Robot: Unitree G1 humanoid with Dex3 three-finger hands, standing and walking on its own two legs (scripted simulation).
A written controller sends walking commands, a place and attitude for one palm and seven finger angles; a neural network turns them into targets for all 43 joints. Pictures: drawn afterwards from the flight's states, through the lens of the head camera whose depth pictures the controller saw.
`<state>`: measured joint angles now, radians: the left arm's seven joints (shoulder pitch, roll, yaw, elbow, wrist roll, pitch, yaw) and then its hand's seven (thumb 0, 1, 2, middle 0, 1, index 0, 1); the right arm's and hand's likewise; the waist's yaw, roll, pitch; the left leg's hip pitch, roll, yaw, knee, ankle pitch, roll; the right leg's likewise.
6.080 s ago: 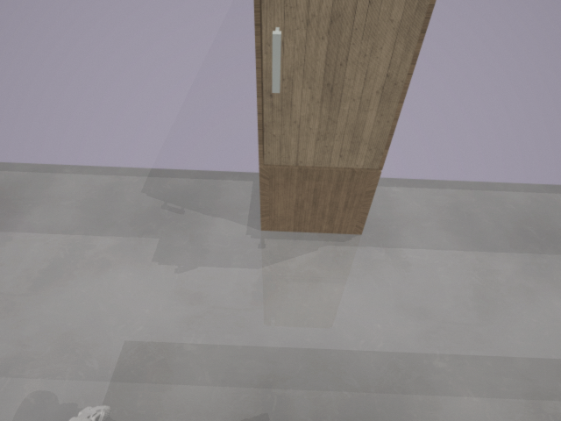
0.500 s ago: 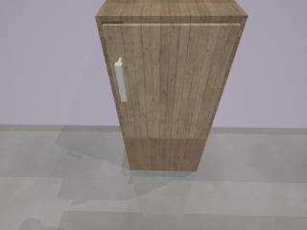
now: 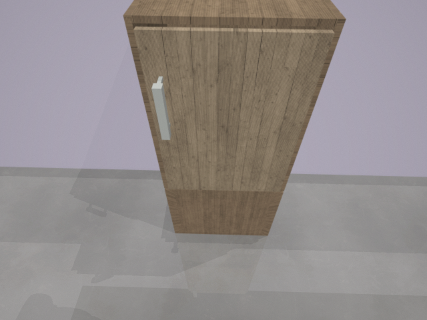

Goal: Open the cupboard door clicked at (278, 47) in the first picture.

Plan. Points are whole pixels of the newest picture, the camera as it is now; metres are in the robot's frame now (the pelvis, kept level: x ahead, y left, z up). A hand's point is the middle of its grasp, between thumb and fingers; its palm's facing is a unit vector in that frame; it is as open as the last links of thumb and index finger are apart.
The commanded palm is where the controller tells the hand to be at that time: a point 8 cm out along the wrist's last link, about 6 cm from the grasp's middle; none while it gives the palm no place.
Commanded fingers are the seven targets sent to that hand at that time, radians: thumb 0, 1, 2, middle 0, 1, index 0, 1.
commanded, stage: shuffle to correct the standing spot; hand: left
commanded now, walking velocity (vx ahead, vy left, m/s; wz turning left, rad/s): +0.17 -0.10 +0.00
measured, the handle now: (163, 109) +0.60 +0.17 +0.06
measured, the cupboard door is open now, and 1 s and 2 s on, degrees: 0 0 0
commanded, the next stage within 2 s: come to a stop and stand still in 0.08 s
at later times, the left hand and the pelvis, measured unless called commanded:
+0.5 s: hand out of the picture +0.04 +0.14 -0.18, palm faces +0.08 -0.98 -0.16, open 7.4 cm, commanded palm none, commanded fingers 0.00 0.90 0.90 -0.20 -0.30 -0.20 -0.30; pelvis +0.06 -0.01 +0.00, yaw +1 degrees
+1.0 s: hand out of the picture +0.07 +0.18 -0.16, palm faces +0.00 -0.97 -0.23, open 7.4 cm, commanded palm none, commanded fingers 0.00 0.90 0.90 -0.20 -0.30 -0.20 -0.30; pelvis +0.00 +0.00 +0.00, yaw +0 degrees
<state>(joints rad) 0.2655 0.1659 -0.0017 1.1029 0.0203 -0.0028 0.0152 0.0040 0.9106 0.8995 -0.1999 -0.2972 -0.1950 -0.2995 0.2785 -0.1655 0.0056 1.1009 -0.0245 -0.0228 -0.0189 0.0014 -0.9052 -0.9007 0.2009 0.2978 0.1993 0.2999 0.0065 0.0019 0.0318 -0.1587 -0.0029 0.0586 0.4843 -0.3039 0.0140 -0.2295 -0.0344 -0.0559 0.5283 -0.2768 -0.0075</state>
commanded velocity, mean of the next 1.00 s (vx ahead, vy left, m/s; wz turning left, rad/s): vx -0.02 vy -0.01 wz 0.00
